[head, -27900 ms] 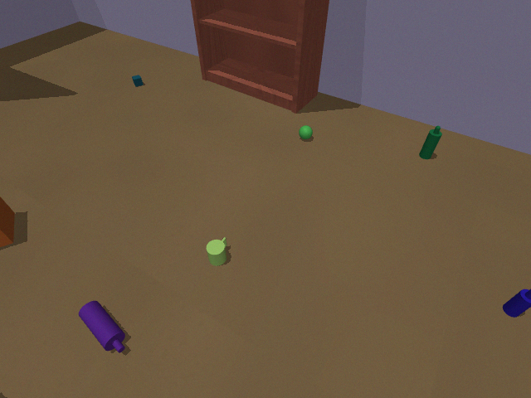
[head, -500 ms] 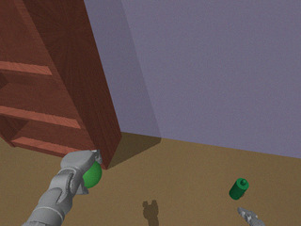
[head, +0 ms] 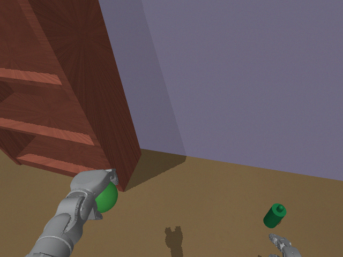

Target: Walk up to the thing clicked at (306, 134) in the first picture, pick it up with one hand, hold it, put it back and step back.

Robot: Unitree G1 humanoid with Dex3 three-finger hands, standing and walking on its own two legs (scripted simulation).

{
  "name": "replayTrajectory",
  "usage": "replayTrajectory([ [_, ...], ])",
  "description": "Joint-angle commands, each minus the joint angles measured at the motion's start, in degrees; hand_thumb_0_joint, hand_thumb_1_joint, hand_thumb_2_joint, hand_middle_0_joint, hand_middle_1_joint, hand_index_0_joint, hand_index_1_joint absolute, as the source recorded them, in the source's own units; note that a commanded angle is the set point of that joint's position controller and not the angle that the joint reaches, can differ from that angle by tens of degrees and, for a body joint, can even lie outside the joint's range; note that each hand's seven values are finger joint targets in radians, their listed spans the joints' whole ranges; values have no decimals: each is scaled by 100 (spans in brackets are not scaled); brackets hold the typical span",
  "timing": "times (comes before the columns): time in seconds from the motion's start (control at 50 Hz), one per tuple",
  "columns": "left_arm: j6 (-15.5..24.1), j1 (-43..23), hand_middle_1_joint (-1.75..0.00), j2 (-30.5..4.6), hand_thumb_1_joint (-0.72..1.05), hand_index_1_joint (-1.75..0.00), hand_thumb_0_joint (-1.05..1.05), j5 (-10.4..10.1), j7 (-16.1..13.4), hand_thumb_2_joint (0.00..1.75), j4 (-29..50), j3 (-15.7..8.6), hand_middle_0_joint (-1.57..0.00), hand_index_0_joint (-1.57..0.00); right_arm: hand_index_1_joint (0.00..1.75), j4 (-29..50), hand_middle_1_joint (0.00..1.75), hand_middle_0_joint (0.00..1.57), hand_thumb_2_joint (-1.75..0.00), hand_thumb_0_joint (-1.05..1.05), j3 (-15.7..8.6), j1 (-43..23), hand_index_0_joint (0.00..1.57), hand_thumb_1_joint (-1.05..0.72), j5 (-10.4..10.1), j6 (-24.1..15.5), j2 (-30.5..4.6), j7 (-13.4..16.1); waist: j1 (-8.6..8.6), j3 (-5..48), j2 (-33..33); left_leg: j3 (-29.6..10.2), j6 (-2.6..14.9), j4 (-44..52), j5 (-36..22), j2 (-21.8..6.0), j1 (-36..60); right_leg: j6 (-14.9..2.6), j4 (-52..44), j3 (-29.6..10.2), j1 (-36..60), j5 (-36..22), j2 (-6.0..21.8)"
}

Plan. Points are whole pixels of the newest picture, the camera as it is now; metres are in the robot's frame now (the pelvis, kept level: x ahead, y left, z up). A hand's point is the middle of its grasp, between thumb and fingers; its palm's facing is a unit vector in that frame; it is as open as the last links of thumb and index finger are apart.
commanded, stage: hold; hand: left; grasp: from above
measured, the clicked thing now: (101, 195) +0.31 +0.22 -0.05
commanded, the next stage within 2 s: crouch in 0.14 s
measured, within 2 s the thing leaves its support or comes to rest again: neither
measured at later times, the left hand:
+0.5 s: hand (99, 204) +0.29 +0.22 -0.06, palm faces -0.45 -0.06 -0.89, open 11.0 cm
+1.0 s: hand (117, 214) +0.35 +0.24 -0.29, palm faces -0.40 +0.03 -0.92, open 11.0 cm
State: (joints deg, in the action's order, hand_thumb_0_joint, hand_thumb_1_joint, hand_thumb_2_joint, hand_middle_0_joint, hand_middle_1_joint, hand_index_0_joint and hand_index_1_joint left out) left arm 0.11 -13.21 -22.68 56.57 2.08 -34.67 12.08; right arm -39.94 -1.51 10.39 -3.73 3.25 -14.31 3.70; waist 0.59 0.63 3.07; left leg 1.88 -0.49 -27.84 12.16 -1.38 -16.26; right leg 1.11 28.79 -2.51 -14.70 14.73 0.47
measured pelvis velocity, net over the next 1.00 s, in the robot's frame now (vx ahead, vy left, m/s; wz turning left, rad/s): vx -0.05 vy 0.01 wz -0.01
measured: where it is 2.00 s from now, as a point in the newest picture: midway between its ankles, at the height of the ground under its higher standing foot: outside the picture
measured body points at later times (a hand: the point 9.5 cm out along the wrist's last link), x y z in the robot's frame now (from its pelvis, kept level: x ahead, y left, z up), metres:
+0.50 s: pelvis +0.00 +0.00 +0.00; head +0.02 -0.02 +0.45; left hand +0.31 +0.22 -0.01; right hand +0.14 -0.26 -0.12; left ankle +0.03 +0.13 -0.74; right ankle +0.01 -0.13 -0.74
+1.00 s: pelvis -0.05 +0.01 -0.18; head +0.10 +0.02 +0.25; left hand +0.37 +0.24 -0.24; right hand +0.01 -0.28 -0.30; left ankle +0.03 +0.13 -0.74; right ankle +0.00 -0.13 -0.74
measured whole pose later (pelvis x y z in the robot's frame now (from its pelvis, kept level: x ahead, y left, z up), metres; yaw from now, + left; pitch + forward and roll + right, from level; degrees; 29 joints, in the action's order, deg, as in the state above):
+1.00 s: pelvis -0.05 +0.01 -0.18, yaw +0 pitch +28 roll -3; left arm 2.8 -36.8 -24.8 66.8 -21.3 -67.7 3.9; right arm -42.7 -4.5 13.8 2.2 0.5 -14.8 0.9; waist -7.1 11.0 2.3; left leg -1.4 0.3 -86.3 30.9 -2.1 -83.9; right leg 2.2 85.2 -0.8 -80.1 33.7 -0.9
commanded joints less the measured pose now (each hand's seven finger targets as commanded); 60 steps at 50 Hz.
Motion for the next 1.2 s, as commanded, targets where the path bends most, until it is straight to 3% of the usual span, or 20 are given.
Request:
replayTrajectory([
  [0.0, -68, -1923, -103, -1172, 44, -101, 0, -9, -309, 106, 993, -614, -81, -83, 30, 778, 30, 20, -90, 0, -237, -509, 20, -91, -20, -241, -731, 19, -12, 1326, -241, 39, 109, 299, -990, 172, 902, -133, -502, 188, 38, -975, -230],
  [0.08, -53, -1801, -102, -1161, 41, -100, 0, -34, -150, 103, 1207, -544, -78, -80, 30, 844, 30, 20, -90, 0, -251, -585, 20, -91, -33, -218, -719, 3, 52, 1368, -202, 22, 106, 316, -1000, 186, 916, -146, -515, 188, 109, -958, -211],
  [0.16, -10, -2073, -102, -1223, 42, -100, 0, -62, -112, 106, 1193, -557, -80, -82, 30, 847, 30, 20, -90, 0, -229, -560, 20, -91, -29, -205, -724, 24, -45, 1332, -231, 21, 127, 306, -1033, 185, 968, -127, -531, 170, 55, -1037, -210],
  [0.2, 11, -2027, -100, -1360, 41, -98, 0, -39, -169, 104, 1150, -750, -79, -81, 30, 838, 30, 20, -90, 0, -249, -470, 20, -91, -37, -196, -741, 33, -18, 1424, -144, 37, 129, 307, -1084, 185, 1011, -135, -506, 161, 95, -1094, -207],
  [0.22, 21, -2077, -108, -1331, 47, -102, 0, -32, -192, 96, 1178, -722, -78, -85, 30, 839, 30, 20, -91, 0, -233, -506, 20, -93, -21, -187, -718, 32, -7, 1455, -124, 36, 121, 296, -1139, 193, 1022, -134, -505, 173, 105, -1138, -209],
  [0.28, 7, -1815, -103, -1239, 31, -99, 0, 35, -339, 98, 1005, -758, -67, -71, 30, 830, 30, 20, -90, 0, -261, -480, 20, -89, -10, -178, -747, 19, -6, 1387, -214, 40, 109, 258, -1189, 203, 980, -136, -487, 175, 98, -1176, -205],
  [0.38, 74, -1654, -101, -985, 29, -98, 0, 165, -542, 100, 549, -573, -67, -70, 30, 769, 30, 20, -90, 0, -289, -381, 20, -89, 8, -139, -730, -13, -118, 1142, -551, 53, 148, 144, -988, 236, 710, -84, -480, 162, -114, -1084, -161],
  [0.5, 262, -2022, -99, -960, 30, -96, 0, 393, -1139, 95, -397, -576, -68, -71, 30, 565, 30, 20, -90, 0, -338, -179, 20, -89, 123, -75, -781, -86, -291, 1076, -453, 27, 102, -435, -657, 237, 34, -123, 76, 206, -839, -761, -150],
  [0.54, 328, -2575, -101, -998, 32, -98, 0, 519, -1380, 99, -525, -559, -70, -73, 30, 483, 30, 20, -90, 0, -378, -48, 20, -89, 170, -85, -816, -125, -364, 1375, -375, 8, 73, -833, -564, 222, -231, -139, 429, 207, -1221, -675, -158],
  [0.66, 479, -3283, -105, -1015, 30, -101, 0, 974, -2153, 99, -1388, -662, -67, -71, 30, 354, 30, 20, -90, 0, -526, 375, 20, -90, 355, -198, -921, -272, -537, 2375, -34, -71, 22, -2605, -232, 151, -1700, -215, 2095, 267, -3007, -304, -197],
  [0.72, 476, -3463, -108, -1072, 35, -103, 0, 1114, -2414, 99, -1733, -743, -69, -73, 30, 365, 30, 20, -90, 0, -552, 500, 20, -90, 416, -245, -974, -299, -563, 2789, 279, -122, 20, -3187, 18, 129, -2338, -259, 2794, 344, -3793, -40, -221],
  [0.76, 419, -3619, -107, -1078, 39, -103, 0, 1083, -2531, 100, -1933, -785, -72, -77, 30, 330, 30, 20, -90, 0, -580, 582, 20, -90, 432, -292, -1002, -285, -557, 3057, 332, -175, 33, -3517, 137, 116, -2719, -288, 3203, 405, -4224, 90, -256],
  [0.8, 369, -3880, -107, -1254, 43, -102, 0, 1039, -2592, 101, -2172, -882, -75, -79, 30, 238, 30, 20, -90, 0, -575, 651, 20, -90, 480, -344, -1027, -263, -591, 3242, 397, -238, 63, -3926, 269, 86, -3191, -295, 3639, 439, -4738, 213, -263],
  [0.84, 302, -3983, -107, -1205, 41, -103, 0, 1006, -2631, 102, -2444, -884, -73, -77, 30, 175, 30, 20, -90, 0, -599, 701, 20, -89, 531, -411, -1046, -243, -669, 3476, 334, -339, 71, -4286, 442, 48, -3607, -310, 4077, 503, -5183, 360, -281],
  [0.88, 275, -4295, -107, -1524, 41, -103, 0, 991, -2650, 102, -2229, -1046, -74, -78, 30, 181, 30, 20, -90, 0, -606, 761, 20, -90, 553, -445, -1061, -218, -625, 3914, 493, -348, 86, -4622, 537, 58, -3873, -316, 4419, 511, -5406, 421, -259],
  [0.92, 229, -4231, -105, -1456, 44, -102, 0, 925, -2625, 102, -2372, -1077, -77, -81, 30, 161, 30, 20, -90, 0, -614, 751, 20, -90, 593, -470, -1072, -215, -681, 3993, 491, -406, 72, -4862, 730, 40, -4276, -328, 4735, 528, -5752, 600, -239],
  [1.0, 192, -4389, -104, -1671, 44, -101, 0, 931, -2527, 102, -2601, -1232, -78, -81, 30, 118, 30, 20, -90, 0, -596, 820, 20, -90, 649, -508, -1074, -219, -729, 4137, 404, -487, 86, -5314, 1159, 43, -4903, -339, 5232, 578, -6348, 982, -242],
  [1.02, 217, -4533, -104, -1837, 45, -100, 0, 956, -2509, 101, -2493, -1309, -78, -82, 30, 107, 30, 20, -90, 0, -600, 825, 20, -90, 659, -525, -1090, -223, -729, 4260, 519, -491, 82, -5452, 1291, 47, -5071, -345, 5377, 583, -6491, 1083, -239],
  [1.1, 351, -4400, -103, -1812, 48, -99, 0, 950, -2414, 101, -2904, -1349, -80, -84, 30, 75, 30, 20, -90, 0, -550, 858, 20, -89, 690, -570, -1068, -277, -854, 4204, 273, -472, 135, -5998, 1716, 92, -5823, -338, 5755, 603, -6960, 1442, -247],
  [1.18, 629, -4879, -100, -2198, 51, -96, 0, 1067, -2416, 101, -2465, -1535, -83, -87, 30, 52, 30, 20, -90, 0, -517, 879, 20, -89, 717, -635, -1082, -344, -897, 4568, 470, -538, 135, -6449, 1930, 111, -6124, -348, 6175, 654, -7440, 1650, -252],
])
